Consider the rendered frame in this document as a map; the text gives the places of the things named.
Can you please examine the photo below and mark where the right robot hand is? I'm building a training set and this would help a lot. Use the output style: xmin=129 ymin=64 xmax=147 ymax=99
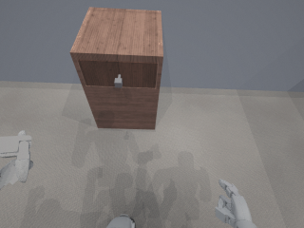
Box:
xmin=215 ymin=179 xmax=253 ymax=228

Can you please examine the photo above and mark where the cabinet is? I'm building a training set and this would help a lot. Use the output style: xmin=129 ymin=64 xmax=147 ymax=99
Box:
xmin=70 ymin=7 xmax=163 ymax=130

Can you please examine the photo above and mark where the drawer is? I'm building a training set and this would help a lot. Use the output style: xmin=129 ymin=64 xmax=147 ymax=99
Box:
xmin=78 ymin=59 xmax=158 ymax=88

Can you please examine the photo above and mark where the robot left thigh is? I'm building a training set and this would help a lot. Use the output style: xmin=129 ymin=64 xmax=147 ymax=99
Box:
xmin=106 ymin=217 xmax=135 ymax=228

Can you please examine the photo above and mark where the left robot hand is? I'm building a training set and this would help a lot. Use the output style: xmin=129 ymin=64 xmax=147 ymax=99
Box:
xmin=0 ymin=130 xmax=34 ymax=190

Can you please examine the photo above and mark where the handle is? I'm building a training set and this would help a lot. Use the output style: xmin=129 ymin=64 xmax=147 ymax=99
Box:
xmin=114 ymin=74 xmax=123 ymax=88

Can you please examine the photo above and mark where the left robot shin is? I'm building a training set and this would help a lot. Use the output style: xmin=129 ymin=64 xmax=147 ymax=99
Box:
xmin=120 ymin=214 xmax=129 ymax=218

